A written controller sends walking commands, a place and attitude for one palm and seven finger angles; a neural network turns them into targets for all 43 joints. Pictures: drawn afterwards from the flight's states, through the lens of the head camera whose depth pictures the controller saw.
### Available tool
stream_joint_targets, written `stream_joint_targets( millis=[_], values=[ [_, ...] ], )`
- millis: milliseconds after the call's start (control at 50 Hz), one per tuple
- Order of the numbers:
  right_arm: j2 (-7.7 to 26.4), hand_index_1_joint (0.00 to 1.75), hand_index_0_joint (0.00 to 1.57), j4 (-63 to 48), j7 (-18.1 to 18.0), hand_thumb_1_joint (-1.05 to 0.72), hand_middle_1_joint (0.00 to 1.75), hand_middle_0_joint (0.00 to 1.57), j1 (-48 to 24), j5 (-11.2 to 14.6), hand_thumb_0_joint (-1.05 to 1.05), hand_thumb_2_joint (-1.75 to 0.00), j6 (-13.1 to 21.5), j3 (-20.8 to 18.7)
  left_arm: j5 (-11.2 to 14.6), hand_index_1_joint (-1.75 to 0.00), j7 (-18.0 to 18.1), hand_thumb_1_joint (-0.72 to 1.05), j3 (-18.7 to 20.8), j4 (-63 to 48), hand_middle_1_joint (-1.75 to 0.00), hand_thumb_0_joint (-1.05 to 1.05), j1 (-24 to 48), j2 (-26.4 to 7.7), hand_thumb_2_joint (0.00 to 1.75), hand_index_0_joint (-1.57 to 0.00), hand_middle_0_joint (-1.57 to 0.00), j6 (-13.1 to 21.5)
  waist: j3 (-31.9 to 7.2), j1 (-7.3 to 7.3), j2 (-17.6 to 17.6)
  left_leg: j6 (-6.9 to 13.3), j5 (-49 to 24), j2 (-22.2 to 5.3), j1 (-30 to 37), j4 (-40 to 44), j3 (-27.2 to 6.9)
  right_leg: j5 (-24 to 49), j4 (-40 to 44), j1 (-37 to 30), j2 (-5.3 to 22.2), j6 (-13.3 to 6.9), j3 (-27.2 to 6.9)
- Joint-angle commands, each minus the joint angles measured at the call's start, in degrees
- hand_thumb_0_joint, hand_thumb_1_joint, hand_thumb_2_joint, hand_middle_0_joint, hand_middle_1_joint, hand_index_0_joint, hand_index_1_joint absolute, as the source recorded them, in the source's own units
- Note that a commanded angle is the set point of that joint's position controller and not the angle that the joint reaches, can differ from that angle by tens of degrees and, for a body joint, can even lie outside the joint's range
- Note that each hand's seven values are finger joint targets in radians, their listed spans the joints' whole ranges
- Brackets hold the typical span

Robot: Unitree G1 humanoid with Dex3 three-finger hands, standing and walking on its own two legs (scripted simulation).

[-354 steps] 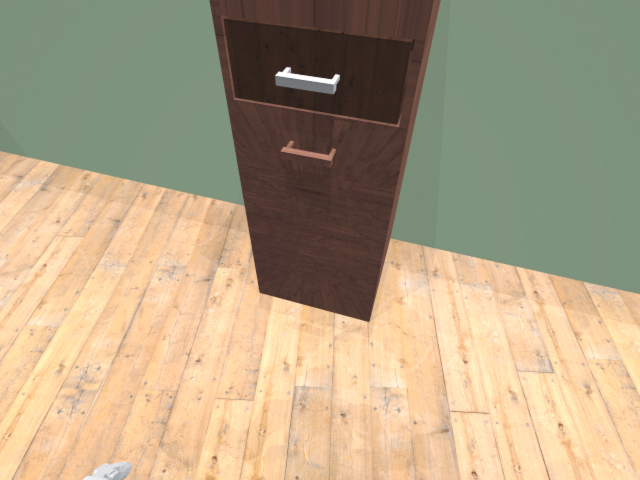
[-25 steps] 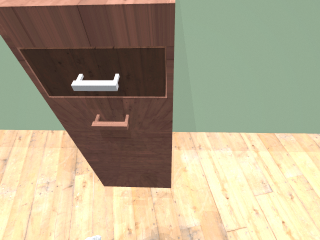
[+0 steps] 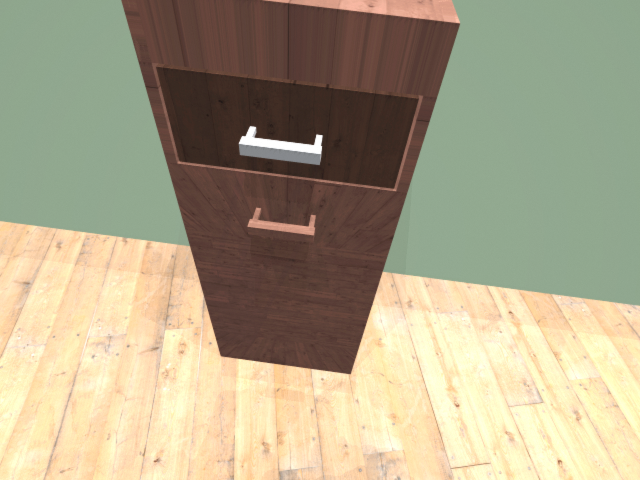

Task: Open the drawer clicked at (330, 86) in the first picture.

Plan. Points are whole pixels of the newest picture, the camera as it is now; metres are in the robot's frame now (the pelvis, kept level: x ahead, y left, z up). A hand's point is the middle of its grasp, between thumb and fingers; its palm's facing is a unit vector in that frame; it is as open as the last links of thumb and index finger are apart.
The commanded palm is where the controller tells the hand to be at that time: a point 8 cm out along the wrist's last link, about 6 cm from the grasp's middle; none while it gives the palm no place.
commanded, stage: come to a stop and stand still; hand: left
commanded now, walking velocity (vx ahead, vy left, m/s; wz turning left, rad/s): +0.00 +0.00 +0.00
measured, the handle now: (283, 143) +0.57 +0.12 +0.12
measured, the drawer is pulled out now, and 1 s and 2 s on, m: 0.00 0.00 0.00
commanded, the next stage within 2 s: look again from close up in 1.48 s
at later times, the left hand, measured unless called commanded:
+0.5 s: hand out of the picture -0.06 +0.15 -0.18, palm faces +0.04 -0.99 -0.15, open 7.4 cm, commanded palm none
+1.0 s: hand out of the picture -0.09 +0.11 -0.17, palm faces +0.06 -0.99 -0.14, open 7.4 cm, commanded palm none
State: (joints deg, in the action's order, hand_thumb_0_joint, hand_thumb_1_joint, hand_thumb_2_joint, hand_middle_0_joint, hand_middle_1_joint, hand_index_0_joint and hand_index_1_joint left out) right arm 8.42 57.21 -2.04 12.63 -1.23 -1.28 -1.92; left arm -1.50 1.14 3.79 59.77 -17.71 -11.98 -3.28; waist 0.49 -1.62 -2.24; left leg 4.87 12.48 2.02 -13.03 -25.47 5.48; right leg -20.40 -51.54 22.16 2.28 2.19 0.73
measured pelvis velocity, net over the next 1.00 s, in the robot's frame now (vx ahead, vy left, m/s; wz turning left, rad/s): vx -0.04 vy -0.02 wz -0.01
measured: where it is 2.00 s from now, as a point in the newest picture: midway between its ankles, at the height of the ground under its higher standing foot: outside the picture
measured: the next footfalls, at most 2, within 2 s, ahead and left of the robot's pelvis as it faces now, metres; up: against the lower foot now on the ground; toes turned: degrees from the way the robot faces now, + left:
right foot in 0.14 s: +0.03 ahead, -0.09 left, +0.00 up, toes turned +0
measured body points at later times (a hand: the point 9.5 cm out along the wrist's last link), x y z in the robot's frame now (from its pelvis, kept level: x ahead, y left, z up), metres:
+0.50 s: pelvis -0.04 +0.00 +0.00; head -0.05 +0.00 +0.45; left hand -0.06 +0.20 -0.16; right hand -0.09 -0.20 -0.16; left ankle +0.02 +0.07 -0.74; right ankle -0.06 -0.11 -0.74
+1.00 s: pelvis -0.04 -0.02 +0.00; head -0.05 -0.03 +0.45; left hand -0.09 +0.16 -0.16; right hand -0.06 -0.22 -0.17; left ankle +0.02 +0.07 -0.74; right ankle -0.06 -0.11 -0.74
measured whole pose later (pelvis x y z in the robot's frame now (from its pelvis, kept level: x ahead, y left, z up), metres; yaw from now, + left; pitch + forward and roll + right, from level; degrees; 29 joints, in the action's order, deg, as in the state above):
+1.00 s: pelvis -0.04 -0.02 +0.00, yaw -1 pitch -1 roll +0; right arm 5.9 65.9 -2.0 18.3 -0.7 -0.4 -0.7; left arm -0.6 2.4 -0.1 65.6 -23.5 -3.8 0.8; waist -0.6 0.0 0.7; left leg 2.5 7.6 0.5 -14.3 -22.6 5.7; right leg -14.8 -24.5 8.8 -1.7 -2.4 2.6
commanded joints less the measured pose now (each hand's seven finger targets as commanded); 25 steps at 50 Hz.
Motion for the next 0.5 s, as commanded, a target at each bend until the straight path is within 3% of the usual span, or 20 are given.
stream_joint_targets(
  millis=[0, 40, 80, 100, 140, 160, 180, 200, 240, 340, 400, 480],
  values=[
    [7.72, 0.30, 0.20, -0.59, -0.62, -0.90, 0.30, 0.20, 4.73, 0.05, 0.00, -0.90, 1.50, -1.36, 0.08, -0.30, 0.51, 0.90, -1.31, -2.29, -0.30, 0.00, 1.06, -0.99, 0.90, -0.20, -0.20, 1.43, -0.17, 2.91, 7.73, 5.61, -9.67, -16.14, 7.90, 11.79, -16.67, -5.31, 12.90, -0.56, 0.87, -0.16, 0.63],
    [7.98, 0.30, 0.20, 0.43, -0.54, -0.90, 0.30, 0.20, 5.36, 0.13, 0.00, -0.90, 1.51, -1.29, 0.31, -0.30, 0.78, 0.90, -1.60, -0.60, -0.30, 0.00, -1.66, -0.18, 0.90, -0.20, -0.20, 1.57, -0.84, 2.18, 6.99, 4.56, -10.34, -15.54, 7.09, 11.57, -16.77, -2.71, 20.05, -5.51, 0.35, -0.69, 0.85],
    [7.46, 0.30, 0.20, 1.53, -0.38, -0.90, 0.30, 0.20, 4.87, 0.59, 0.00, -0.90, 1.56, -0.89, 0.39, -0.30, 1.14, 0.90, -1.88, 1.61, -0.30, 0.00, -5.21, -0.02, 0.90, -0.20, -0.20, 2.15, -1.43, 0.60, 4.45, 1.59, -6.32, -13.22, 3.64, 9.72, -14.86, 6.99, 30.66, -12.85, 0.90, -1.32, 0.34],
    [6.10, 0.30, 0.20, 1.91, -0.11, -0.90, 0.30, 0.20, 5.04, 0.95, 0.00, -0.90, 1.62, -0.69, 0.34, -0.30, 1.39, 0.90, -1.91, 2.27, -0.30, 0.00, -5.43, -1.06, 0.90, -0.20, -0.20, 2.57, -0.57, 1.00, 2.56, -0.64, -3.99, -10.98, 0.01, 8.96, -13.31, 10.46, 32.98, -16.02, 2.87, -2.22, -2.56],
    [4.62, 0.30, 0.20, 2.39, 0.20, -0.90, 0.30, 0.20, 4.79, 1.09, 0.00, -0.90, 1.69, 0.00, 0.60, -0.30, 1.50, 0.90, -2.45, 2.77, -0.30, 0.00, -5.33, -1.64, 0.90, -0.20, -0.20, 3.14, 1.48, 1.75, 0.46, -3.26, -1.31, -7.54, 1.05, 8.79, -10.11, 9.53, 33.57, -12.17, 6.66, -4.73, -6.11],
    [4.33, 0.30, 0.20, 3.15, 0.30, -0.90, 0.30, 0.20, 5.12, 0.84, 0.00, -0.90, 1.73, 0.14, 0.64, -0.30, 1.47, 0.90, -2.70, 3.22, -0.30, 0.00, -5.10, -1.05, 0.90, -0.20, -0.20, 3.43, 1.38, 2.12, -0.54, -3.39, -3.85, -7.25, 3.73, 8.43, -9.37, 10.21, 33.25, -10.03, 6.46, -5.08, -6.21],
    [4.68, 0.30, 0.20, 3.97, 0.22, -0.90, 0.30, 0.20, 5.91, 0.64, 0.00, -0.90, 1.65, 0.16, 0.70, -0.30, 1.55, 0.90, -2.77, 3.52, -0.30, 0.00, -4.49, -0.60, 0.90, -0.20, -0.20, 3.88, 1.13, 2.49, -4.85, -3.00, -6.51, -7.64, 5.20, 7.33, -8.88, 11.90, 33.03, -9.74, 5.39, -4.73, -5.83],
    [4.99, 0.30, 0.20, 4.56, 0.26, -0.90, 0.30, 0.20, 6.64, 0.74, 0.00, -0.90, 1.68, 0.15, 0.75, -0.30, 1.63, 0.90, -2.91, 3.38, -0.30, 0.00, -4.06, -0.33, 0.90, -0.20, -0.20, 3.90, 1.18, 2.54, -4.93, -2.74, -7.27, -8.04, 5.61, 7.30, -8.69, 11.88, 32.99, -9.82, 5.13, -4.34, -4.90],
    [4.94, 0.30, 0.20, 5.79, 0.20, -0.90, 0.30, 0.20, 7.20, 0.68, 0.00, -0.90, 1.74, 0.44, 0.87, -0.30, 1.75, 0.90, -3.02, 3.51, -0.30, 0.00, -4.36, 0.34, 0.90, -0.20, -0.20, 3.74, 2.46, 2.45, -1.90, -2.74, -5.08, -8.29, 5.67, 8.93, -9.04, 8.75, 32.81, -8.75, 4.59, -3.87, -4.50],
    [4.26, 0.30, 0.20, 7.20, 0.08, -0.90, 0.30, 0.20, 8.00, 0.55, 0.00, -0.90, 1.25, 0.52, 0.68, -0.30, 1.76, 0.90, -2.89, 4.28, -0.30, 0.00, -6.32, 1.15, 0.90, -0.20, -0.20, 3.03, 7.15, 1.59, 3.99, -2.79, 9.45, -8.99, -0.55, 14.37, -11.99, 3.45, 32.10, -8.47, 2.96, -3.52, -3.29],
    [4.20, 0.30, 0.20, 7.57, 0.07, -0.90, 0.30, 0.20, 8.70, 0.49, 0.00, -0.90, 0.94, 0.27, 0.43, -0.30, 1.75, 0.90, -2.78, 4.58, -0.30, 0.00, -7.62, 1.40, 0.90, -0.20, -0.20, 2.80, 8.48, 1.17, 4.21, -2.74, 14.53, -9.38, -3.41, 16.02, -13.00, 1.93, 31.28, -8.64, 2.26, -3.37, -2.37],
    [3.62, 0.30, 0.20, 7.57, 0.00, -0.90, 0.30, 0.20, 9.40, 0.32, 0.00, -0.90, 0.77, 0.03, 0.37, -0.30, 1.65, 0.90, -2.58, 4.78, -0.30, 0.00, -9.20, 2.26, 0.90, -0.20, -0.20, 2.82, 7.63, 1.11, 3.54, -2.93, 15.47, -8.93, -3.84, 15.94, -12.44, -0.05, 31.28, -7.83, 1.88, -3.59, -2.52]
  ],
)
